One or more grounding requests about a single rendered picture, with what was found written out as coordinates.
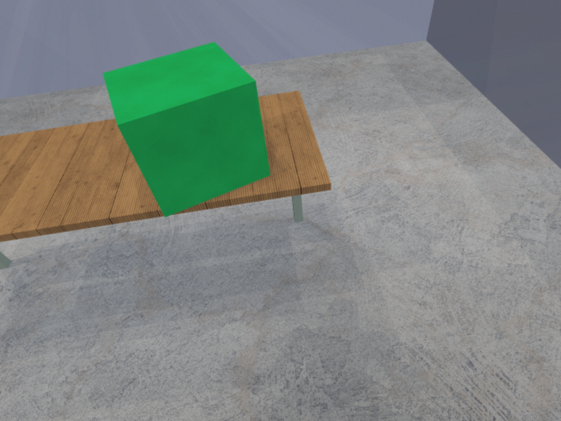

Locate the table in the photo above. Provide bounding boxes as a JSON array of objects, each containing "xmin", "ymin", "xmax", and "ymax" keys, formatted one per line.
[{"xmin": 0, "ymin": 90, "xmax": 331, "ymax": 269}]

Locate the carton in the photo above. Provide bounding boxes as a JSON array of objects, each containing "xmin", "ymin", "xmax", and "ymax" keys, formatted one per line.
[{"xmin": 103, "ymin": 42, "xmax": 270, "ymax": 217}]

